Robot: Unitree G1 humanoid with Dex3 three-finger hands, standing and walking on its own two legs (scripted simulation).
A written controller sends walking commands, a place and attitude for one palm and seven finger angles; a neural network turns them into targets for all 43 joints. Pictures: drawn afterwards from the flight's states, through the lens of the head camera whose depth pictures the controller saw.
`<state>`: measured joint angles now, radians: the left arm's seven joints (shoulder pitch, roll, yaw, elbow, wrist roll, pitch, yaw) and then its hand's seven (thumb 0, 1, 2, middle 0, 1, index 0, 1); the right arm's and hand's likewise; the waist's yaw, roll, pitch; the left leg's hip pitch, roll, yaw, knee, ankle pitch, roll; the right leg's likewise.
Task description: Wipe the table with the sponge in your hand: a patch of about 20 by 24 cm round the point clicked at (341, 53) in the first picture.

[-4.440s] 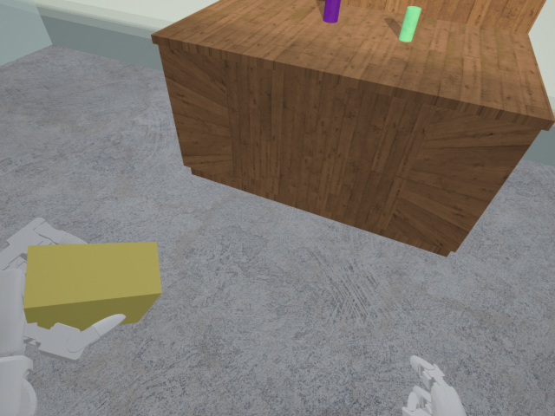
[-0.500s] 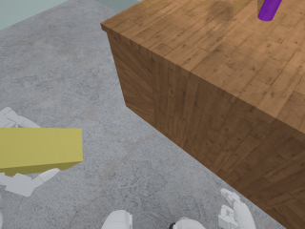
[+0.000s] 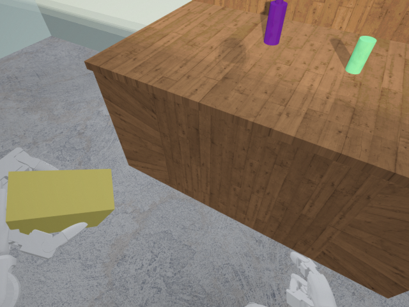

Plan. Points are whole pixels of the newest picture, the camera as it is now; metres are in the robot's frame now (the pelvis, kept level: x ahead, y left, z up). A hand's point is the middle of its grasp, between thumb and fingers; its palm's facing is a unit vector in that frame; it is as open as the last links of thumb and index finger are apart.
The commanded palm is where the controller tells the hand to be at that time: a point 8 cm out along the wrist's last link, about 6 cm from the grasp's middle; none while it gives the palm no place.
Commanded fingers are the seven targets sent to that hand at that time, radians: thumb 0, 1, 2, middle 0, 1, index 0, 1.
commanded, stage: turn to face it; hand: left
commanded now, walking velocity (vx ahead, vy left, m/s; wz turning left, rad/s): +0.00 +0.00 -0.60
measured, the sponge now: (75, 203) +0.22 +0.22 +0.16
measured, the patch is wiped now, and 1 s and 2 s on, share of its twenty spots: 0.00 0.00 0.00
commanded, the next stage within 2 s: take the last steps up to it in 1.34 s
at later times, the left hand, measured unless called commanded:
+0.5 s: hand (133, 218) +0.20 +0.12 +0.17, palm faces +0.14 -0.88 -0.45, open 10.1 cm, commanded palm +0.16 +0.17 +0.18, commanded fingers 0.00 0.10 1.30 -1.20 -1.60 -1.20 -1.60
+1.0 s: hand (246, 270) +0.15 -0.02 +0.18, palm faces -0.19 -0.82 -0.53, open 10.1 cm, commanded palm +0.13 +0.05 +0.18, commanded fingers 0.00 0.10 1.30 -1.20 -1.60 -1.20 -1.60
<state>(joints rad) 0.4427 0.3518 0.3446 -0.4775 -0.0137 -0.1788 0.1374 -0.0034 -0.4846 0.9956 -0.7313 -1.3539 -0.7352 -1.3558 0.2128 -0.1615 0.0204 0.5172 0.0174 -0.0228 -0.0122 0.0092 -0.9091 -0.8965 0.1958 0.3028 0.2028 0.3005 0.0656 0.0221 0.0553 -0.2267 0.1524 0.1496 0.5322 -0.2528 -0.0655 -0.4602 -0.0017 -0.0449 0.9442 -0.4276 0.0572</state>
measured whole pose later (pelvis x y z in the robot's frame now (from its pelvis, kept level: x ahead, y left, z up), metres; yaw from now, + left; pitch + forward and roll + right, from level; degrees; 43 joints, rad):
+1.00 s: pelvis -0.16 -0.09 +0.00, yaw -35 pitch +0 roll +2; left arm 0.56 0.43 0.39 -0.56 -0.05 -0.20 0.14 0.00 -0.48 1.00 -0.73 -1.36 -0.73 -1.36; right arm 0.17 -0.24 -0.02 0.57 0.01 0.05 -0.02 0.01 -0.91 -0.90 0.20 0.30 0.20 0.30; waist -0.02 0.00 0.10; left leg -0.42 0.03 0.04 0.93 -0.43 -0.08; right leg -0.35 0.08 0.04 0.49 -0.14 -0.09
